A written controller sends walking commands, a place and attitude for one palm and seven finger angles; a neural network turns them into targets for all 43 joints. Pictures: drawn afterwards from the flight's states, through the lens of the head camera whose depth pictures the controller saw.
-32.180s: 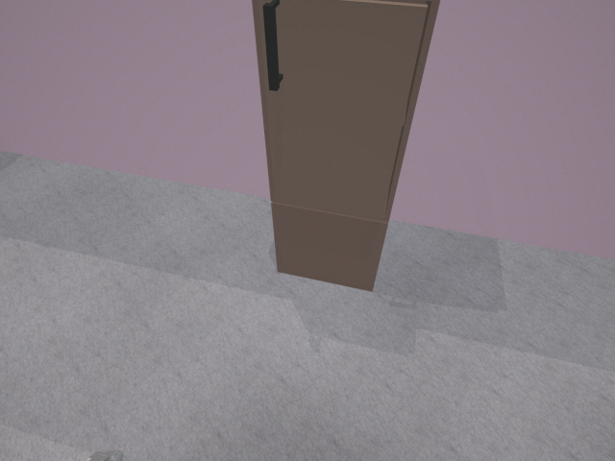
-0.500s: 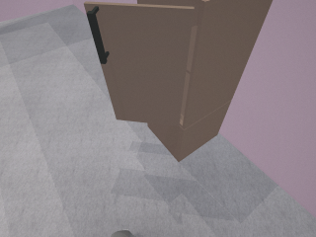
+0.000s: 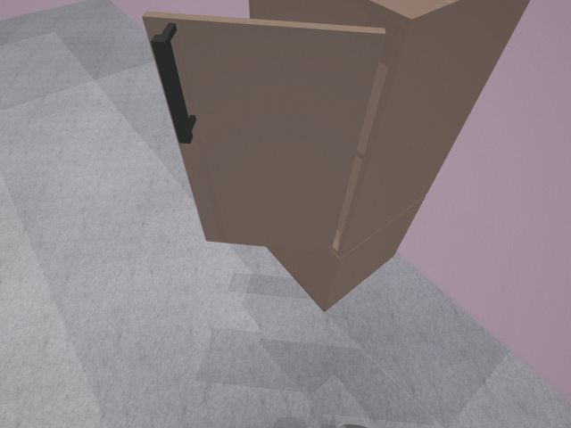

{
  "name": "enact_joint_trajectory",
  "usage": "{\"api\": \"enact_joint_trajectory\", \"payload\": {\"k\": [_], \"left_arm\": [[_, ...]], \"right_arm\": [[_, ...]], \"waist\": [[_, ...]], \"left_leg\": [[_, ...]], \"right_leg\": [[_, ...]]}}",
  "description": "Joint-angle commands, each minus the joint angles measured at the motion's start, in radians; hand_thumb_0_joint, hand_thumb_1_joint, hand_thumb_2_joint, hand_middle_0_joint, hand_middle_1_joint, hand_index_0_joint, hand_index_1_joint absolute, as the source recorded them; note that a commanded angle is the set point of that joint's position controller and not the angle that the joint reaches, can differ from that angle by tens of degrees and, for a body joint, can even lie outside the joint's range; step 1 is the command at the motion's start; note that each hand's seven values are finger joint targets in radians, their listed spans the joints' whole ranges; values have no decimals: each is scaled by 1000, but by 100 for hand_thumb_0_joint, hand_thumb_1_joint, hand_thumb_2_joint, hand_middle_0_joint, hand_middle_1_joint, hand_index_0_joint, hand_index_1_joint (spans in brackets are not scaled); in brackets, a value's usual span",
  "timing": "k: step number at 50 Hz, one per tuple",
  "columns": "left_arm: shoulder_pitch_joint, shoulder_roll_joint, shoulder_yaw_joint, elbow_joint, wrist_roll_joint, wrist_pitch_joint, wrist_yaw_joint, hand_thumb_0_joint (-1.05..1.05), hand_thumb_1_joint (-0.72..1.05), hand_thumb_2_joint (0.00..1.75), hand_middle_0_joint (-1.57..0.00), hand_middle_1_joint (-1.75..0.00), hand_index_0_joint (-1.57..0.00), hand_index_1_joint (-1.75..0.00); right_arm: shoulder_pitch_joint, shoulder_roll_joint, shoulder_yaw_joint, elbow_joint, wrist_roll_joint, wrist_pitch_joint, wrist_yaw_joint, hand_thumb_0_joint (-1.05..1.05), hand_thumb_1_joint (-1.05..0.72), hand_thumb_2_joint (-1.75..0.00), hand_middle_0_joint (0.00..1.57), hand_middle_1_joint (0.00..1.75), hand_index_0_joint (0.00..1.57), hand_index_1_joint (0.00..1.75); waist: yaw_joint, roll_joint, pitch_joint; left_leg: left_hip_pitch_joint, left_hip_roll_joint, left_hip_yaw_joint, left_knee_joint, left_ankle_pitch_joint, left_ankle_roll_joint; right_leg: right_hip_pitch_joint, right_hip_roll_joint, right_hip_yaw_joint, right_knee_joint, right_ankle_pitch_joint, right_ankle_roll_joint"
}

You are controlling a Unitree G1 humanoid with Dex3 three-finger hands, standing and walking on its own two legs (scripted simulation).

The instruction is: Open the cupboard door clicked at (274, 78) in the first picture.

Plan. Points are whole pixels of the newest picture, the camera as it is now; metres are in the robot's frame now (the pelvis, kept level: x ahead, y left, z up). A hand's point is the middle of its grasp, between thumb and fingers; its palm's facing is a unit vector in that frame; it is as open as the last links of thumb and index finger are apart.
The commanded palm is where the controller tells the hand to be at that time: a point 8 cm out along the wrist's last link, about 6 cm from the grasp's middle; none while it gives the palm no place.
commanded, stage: come to a stop and stand still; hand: left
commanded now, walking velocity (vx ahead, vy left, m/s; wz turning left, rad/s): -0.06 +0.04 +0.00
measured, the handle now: (178, 88) +0.57 +0.21 +0.15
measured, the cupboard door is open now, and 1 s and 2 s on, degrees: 46 46 46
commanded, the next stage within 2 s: look again from close up in 0.58 s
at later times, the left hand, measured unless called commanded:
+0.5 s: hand out of the picture +0.05 +0.15 -0.17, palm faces +0.05 -0.98 -0.18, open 7.3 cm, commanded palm none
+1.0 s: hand out of the picture -0.02 +0.14 -0.18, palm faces +0.03 -0.98 -0.18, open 7.4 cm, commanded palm none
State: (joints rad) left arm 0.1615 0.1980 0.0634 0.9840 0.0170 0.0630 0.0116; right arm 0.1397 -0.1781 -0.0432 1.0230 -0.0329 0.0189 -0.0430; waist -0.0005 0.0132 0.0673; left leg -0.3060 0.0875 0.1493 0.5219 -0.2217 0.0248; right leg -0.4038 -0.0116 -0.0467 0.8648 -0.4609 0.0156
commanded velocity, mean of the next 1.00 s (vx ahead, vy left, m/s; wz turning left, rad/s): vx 0.00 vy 0.00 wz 0.00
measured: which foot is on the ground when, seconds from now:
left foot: down 0.00-1.00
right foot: up 0.00-0.06, down 0.08-1.00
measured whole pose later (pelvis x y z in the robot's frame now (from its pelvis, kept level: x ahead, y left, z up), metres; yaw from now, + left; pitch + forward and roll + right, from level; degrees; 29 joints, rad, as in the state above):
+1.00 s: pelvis -0.02 -0.03 +0.00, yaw +0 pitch -2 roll +0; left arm 0.33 0.15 -0.02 1.07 0.02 0.00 0.03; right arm 0.28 -0.17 0.00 1.04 -0.02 -0.01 -0.02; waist 0.01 -0.01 -0.01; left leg -0.21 0.00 0.07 0.49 -0.25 0.02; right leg -0.21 -0.03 -0.04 0.50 -0.25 0.00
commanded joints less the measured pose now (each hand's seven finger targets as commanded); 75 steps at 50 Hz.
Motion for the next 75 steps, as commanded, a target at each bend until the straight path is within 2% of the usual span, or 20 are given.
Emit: {"api": "enact_joint_trajectory", "payload": {"k": [1, 3, 4, 5, 8, 11, 13, 15, 16, 19, 24, 29, 30, 32, 34, 38, 43, 63, 71, 75], "left_arm": [[141, 55, 13, -31, 4, -17, 5, 0, 90, 90, -20, -30, -20, -30], [150, 110, 17, -37, 11, -34, 10, 0, 90, 90, -20, -30, -20, -30], [110, 183, 24, -48, 20, -44, 15, 0, 90, 90, -20, -30, -20, -30], [88, 214, 16, -59, 15, -46, 12, 0, 90, 90, -20, -30, -20, -30], [4, 146, 0, -47, 11, -62, 22, 0, 90, 90, -20, -30, -20, -30], [21, 141, -7, -14, 4, -71, 24, 0, 90, 90, -20, -30, -20, -30], [34, 134, -13, 9, -9, -74, 23, 0, 90, 90, -20, -30, -20, -30], [77, 86, -25, 18, -20, -72, 18, 0, 90, 90, -20, -30, -20, -30], [73, 72, -29, 21, -12, -66, 21, 0, 90, 90, -20, -30, -20, -30], [72, 73, -26, 57, -13, -56, 14, 0, 90, 90, -20, -30, -20, -30], [89, 69, -32, 92, -12, -70, 11, 0, 90, 90, -20, -30, -20, -30], [116, 63, -40, 117, -13, -81, 16, 0, 90, 90, -20, -30, -20, -30], [199, 63, -53, 131, 10, -99, 65, 0, 90, 90, -20, -30, -20, -30], [214, 100, -50, 99, 0, -123, 56, 0, 90, 90, -20, -30, -20, -30], [212, 76, -53, 87, -7, -112, 48, 0, 90, 90, -20, -30, -20, -30], [192, 58, -58, 69, -2, -86, 39, 0, 90, 90, -20, -30, -20, -30], [194, 59, -61, 59, 0, -79, 29, 0, 90, 90, -20, -30, -20, -30], [254, 31, -61, 73, -2, -84, 24, 0, 90, 90, -20, -30, -20, -30], [274, 82, -19, 57, 5, -72, 25, 0, 90, 90, -20, -30, -20, -30], [227, 68, -10, 34, 7, -67, 22, 0, 90, 90, -20, -30, -20, -30]], "right_arm": [[49, -196, -56, -40, 3, -1, -5, 0, -90, -90, 20, 30, 20, 30], [77, -162, -57, -44, 17, 4, 9, 0, -90, -90, 20, 30, 20, 30], [103, -93, -46, -57, 24, 8, 18, 0, -90, -90, 20, 30, 20, 30], [76, -79, -36, -71, 25, 22, 26, 0, -90, -90, 20, 30, 20, 30], [81, -69, -28, -54, 22, 26, 21, 0, -90, -90, 20, 30, 20, 30], [117, -49, -14, -19, 27, 16, 21, 0, -90, -90, 20, 30, 20, 30], [159, -50, -6, 12, 24, 2, 19, 0, -90, -90, 20, 30, 20, 30], [139, -119, -4, 15, 14, -23, 10, 0, -90, -90, 20, 30, 20, 30], [128, -125, -3, 16, 16, -22, 9, 0, -90, -90, 20, 30, 20, 30], [112, -102, 9, 44, 16, -24, 5, 0, -90, -90, 20, 30, 20, 30], [155, -79, 12, 70, 18, -30, 4, 0, -90, -90, 20, 30, 20, 30], [176, -71, 17, 90, 20, -34, 3, 0, -90, -90, 20, 30, 20, 30], [111, -108, 19, 20, 29, -51, 17, 0, -90, -90, 20, 30, 20, 30], [200, -67, 28, -7, 18, -61, 19, 0, -90, -90, 20, 30, 20, 30], [220, -83, 23, -2, 23, -59, 7, 0, -90, -90, 20, 30, 20, 30], [179, -87, 24, -19, 21, -44, 7, 0, -90, -90, 20, 30, 20, 30], [167, -86, 26, -23, 18, -39, 18, 0, -90, -90, 20, 30, 20, 30], [228, -58, 33, 44, 21, -46, 18, 0, -90, -90, 20, 30, 20, 30], [268, -37, 22, 30, 10, -15, 30, 0, -90, -90, 20, 30, 20, 30], [342, -21, 21, 38, 8, -29, 33, 0, -90, -90, 20, 30, 20, 30]], "waist": [[16, 136, -112], [17, 5, -125], [-6, -231, -102], [17, -234, -77], [-22, -217, -77], [-23, -171, -105], [-33, -134, -118], [9, 48, -141], [11, 10, -107], [17, 141, -33], [3, -13, -54], [-3, -25, -50], [19, 12, 19], [-21, 1, -152], [-15, -43, -239], [-7, -27, -27], [-7, -25, 33], [7, -22, 19], [10, -127, 75], [-20, -61, 83]], "left_leg": [[53, 240, -201, -103, 410, 105], [-17, 127, -145, 6, 149, 20], [-106, -14, -35, 140, -157, -45], [-72, -66, -72, 315, -356, -51], [-105, -61, -131, 406, -306, -45], [-26, -65, -98, 167, -219, -62], [104, -55, -113, -96, 18, -55], [159, 97, -243, -118, 362, 12], [104, 111, -249, -130, 270, 22], [50, 71, -236, -198, 154, 10], [112, 33, -200, -194, 106, -5], [159, 28, -180, -188, 161, -9], [89, 36, -138, 0, 271, -27], [119, 4, -146, -25, 262, -15], [165, 22, -161, -12, 360, -1], [74, 24, -179, -72, 200, 9], [20, 5, -200, -146, -59, 14], [-15, 3, -210, -193, -110, 8], [-80, -76, -111, 0, -215, -1], [38, -67, -122, -67, -194, 6]], "right_leg": [[166, -13, -13, -240, 138, -14], [265, -87, 78, -478, 355, -36], [251, -282, 285, -556, 450, -117], [106, -371, 311, -618, 384, -197], [175, -268, 212, -521, 686, -214], [273, -220, 135, -457, 821, -177], [257, -191, 133, -397, 735, -120], [223, -98, 87, -405, 476, -34], [243, -75, 74, -447, 341, -27], [253, -75, 68, -468, 278, -30], [255, -95, 92, -529, 329, -43], [246, -104, 98, -543, 385, -48], [189, -140, 124, -484, 696, -30], [309, -158, 103, -367, 909, -66], [332, -133, 78, -340, 799, -65], [196, -99, 82, -398, 445, -60], [144, -82, 105, -467, 175, -55], [176, -91, 96, -508, 182, -49], [90, -194, 242, -613, -218, -116], [-18, -157, 172, -540, -157, -111]]}}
